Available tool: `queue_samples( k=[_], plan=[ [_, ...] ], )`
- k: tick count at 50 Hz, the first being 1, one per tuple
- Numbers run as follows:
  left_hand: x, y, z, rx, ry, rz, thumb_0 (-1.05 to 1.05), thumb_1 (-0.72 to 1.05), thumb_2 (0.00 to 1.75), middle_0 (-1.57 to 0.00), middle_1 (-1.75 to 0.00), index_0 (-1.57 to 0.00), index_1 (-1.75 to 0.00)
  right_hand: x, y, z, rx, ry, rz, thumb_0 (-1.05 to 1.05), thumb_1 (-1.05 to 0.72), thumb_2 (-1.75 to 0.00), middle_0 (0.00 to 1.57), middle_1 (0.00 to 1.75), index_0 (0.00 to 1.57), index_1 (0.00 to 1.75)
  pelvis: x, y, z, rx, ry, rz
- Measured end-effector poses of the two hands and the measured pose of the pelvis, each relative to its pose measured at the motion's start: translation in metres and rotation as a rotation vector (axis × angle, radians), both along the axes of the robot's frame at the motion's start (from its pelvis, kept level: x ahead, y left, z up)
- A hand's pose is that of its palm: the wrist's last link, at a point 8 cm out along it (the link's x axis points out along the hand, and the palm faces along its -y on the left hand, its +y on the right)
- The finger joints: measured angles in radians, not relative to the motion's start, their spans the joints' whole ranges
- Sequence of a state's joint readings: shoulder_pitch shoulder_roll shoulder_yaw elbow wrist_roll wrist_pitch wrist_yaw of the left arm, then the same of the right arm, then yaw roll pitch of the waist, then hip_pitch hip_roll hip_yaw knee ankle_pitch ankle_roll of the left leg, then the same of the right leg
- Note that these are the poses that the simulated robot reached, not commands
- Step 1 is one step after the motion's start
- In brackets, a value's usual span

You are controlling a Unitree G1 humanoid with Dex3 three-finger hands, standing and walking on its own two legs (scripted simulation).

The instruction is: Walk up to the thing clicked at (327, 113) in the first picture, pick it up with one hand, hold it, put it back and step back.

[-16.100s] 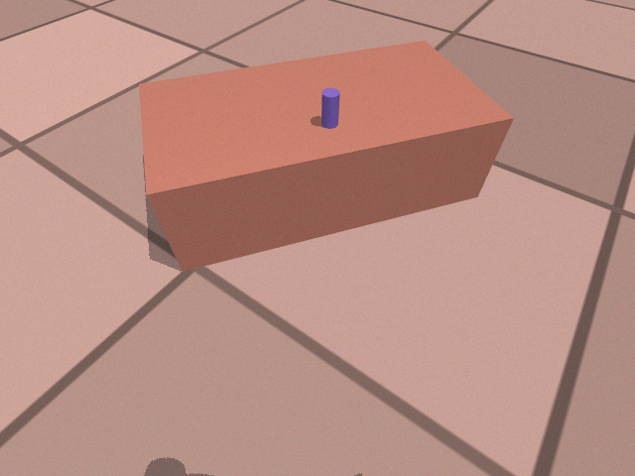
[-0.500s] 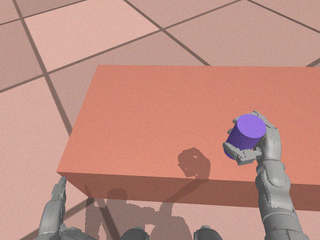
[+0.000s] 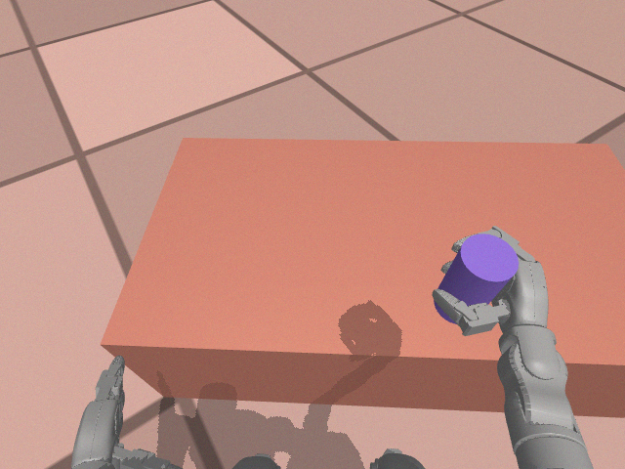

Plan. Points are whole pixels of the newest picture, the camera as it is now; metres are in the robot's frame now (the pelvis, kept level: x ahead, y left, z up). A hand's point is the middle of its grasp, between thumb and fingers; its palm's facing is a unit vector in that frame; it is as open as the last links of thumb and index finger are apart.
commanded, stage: hold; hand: right
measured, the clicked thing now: (471, 282) +0.33 -0.17 +0.06
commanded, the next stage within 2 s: none
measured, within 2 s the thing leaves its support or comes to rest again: neither
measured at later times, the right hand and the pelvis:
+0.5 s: hand (464, 281) +0.34 -0.16 +0.05, palm faces +0.09 +1.00 -0.01, open 9.0 cm; pelvis +0.00 +0.00 +0.00, yaw +0 degrees
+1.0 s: hand (459, 279) +0.34 -0.16 +0.05, palm faces +0.08 +1.00 +0.00, open 9.0 cm; pelvis +0.00 +0.01 +0.01, yaw +0 degrees
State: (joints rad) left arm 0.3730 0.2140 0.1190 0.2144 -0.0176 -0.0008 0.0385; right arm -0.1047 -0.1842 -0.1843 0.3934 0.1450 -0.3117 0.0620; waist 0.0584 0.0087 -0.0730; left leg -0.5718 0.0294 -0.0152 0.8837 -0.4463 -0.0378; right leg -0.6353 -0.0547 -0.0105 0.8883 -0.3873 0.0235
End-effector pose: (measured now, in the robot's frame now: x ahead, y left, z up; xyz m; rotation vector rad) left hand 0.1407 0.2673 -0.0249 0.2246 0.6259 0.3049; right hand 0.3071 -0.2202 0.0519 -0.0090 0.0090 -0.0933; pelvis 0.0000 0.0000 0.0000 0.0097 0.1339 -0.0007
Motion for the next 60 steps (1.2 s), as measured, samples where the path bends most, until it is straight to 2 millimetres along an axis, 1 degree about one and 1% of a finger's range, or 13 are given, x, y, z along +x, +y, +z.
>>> queue_samples(
  k=[4,9,14,17,22,30,39,43,47,54,60],
  plan=[
    [-0.001,-0.001,-0.003,-0.002,0.009,-0.003,-0.01,-0.52,0.05,-0.05,-0.05,-0.06,-0.04,0.001,0.000,-0.003,0.008,0.009,-0.005,-0.01,0.34,-1.12,0.77,1.13,0.82,1.15,-0.002,0.000,0.000,-0.001,0.003,0.000],
    [-0.003,-0.003,-0.001,-0.005,0.004,-0.007,-0.01,-0.51,0.04,-0.05,-0.05,-0.06,-0.04,0.000,0.003,-0.006,0.006,0.030,0.006,-0.01,0.34,-1.12,0.77,1.13,0.82,1.15,-0.002,0.001,0.002,-0.003,-0.002,0.002],
    [-0.004,0.001,0.001,0.005,-0.003,0.003,-0.01,-0.51,0.05,-0.05,-0.06,-0.06,-0.05,-0.003,0.004,0.002,0.014,-0.001,-0.004,-0.01,0.34,-1.12,0.77,1.13,0.82,1.15,-0.001,0.001,0.003,-0.002,-0.012,0.001],
    [-0.003,-0.001,-0.003,-0.003,0.004,0.000,-0.01,-0.51,0.05,-0.05,-0.06,-0.06,-0.05,0.000,0.005,0.001,0.017,-0.003,-0.012,-0.01,0.34,-1.12,0.77,1.13,0.81,1.15,-0.003,0.002,0.002,-0.002,-0.009,0.002],
    [-0.002,-0.004,-0.002,-0.013,-0.004,-0.010,-0.01,-0.51,0.05,-0.05,-0.06,-0.06,-0.05,0.002,0.005,0.001,-0.004,0.013,0.005,-0.01,0.34,-1.12,0.76,1.13,0.81,1.15,-0.004,0.002,0.004,-0.002,-0.012,0.001],
    [-0.006,0.000,-0.001,-0.004,-0.001,-0.003,-0.01,-0.51,0.05,-0.05,-0.06,-0.06,-0.05,0.004,0.006,0.001,0.020,0.014,-0.005,-0.01,0.34,-1.12,0.76,1.13,0.81,1.15,-0.004,0.003,0.005,-0.004,-0.013,0.003],
    [-0.004,-0.005,-0.002,-0.021,-0.002,-0.016,-0.01,-0.51,0.05,-0.05,-0.06,-0.06,-0.05,0.003,0.009,0.004,0.005,0.009,0.004,-0.01,0.34,-1.12,0.76,1.13,0.81,1.15,-0.003,0.005,0.006,-0.005,-0.018,0.003],
    [-0.002,-0.003,-0.002,-0.021,-0.008,-0.013,-0.01,-0.51,0.05,-0.06,-0.06,-0.06,-0.05,0.004,0.007,0.005,0.009,0.011,-0.009,-0.01,0.34,-1.12,0.76,1.13,0.81,1.16,-0.004,0.005,0.006,-0.005,-0.021,0.002],
    [-0.001,0.000,0.002,-0.006,-0.023,-0.017,-0.01,-0.52,0.05,-0.06,-0.06,-0.06,-0.05,0.007,0.008,0.003,0.015,0.011,-0.008,-0.01,0.34,-1.12,0.76,1.14,0.81,1.16,-0.005,0.006,0.006,-0.006,-0.018,0.002],
    [-0.007,-0.001,0.000,-0.008,0.003,-0.016,-0.01,-0.51,0.05,-0.05,-0.06,-0.06,-0.04,0.003,0.011,-0.005,0.020,0.035,0.017,-0.01,0.34,-1.12,0.76,1.13,0.81,1.16,-0.004,0.006,0.006,-0.006,-0.011,0.005],
    [-0.005,0.000,-0.001,0.000,0.003,-0.013,-0.01,-0.52,0.05,-0.05,-0.06,-0.06,-0.05,0.002,0.009,-0.002,0.019,0.014,-0.007,-0.01,0.34,-1.12,0.76,1.13,0.81,1.15,-0.002,0.005,0.006,-0.004,-0.013,0.005]
  ],
)
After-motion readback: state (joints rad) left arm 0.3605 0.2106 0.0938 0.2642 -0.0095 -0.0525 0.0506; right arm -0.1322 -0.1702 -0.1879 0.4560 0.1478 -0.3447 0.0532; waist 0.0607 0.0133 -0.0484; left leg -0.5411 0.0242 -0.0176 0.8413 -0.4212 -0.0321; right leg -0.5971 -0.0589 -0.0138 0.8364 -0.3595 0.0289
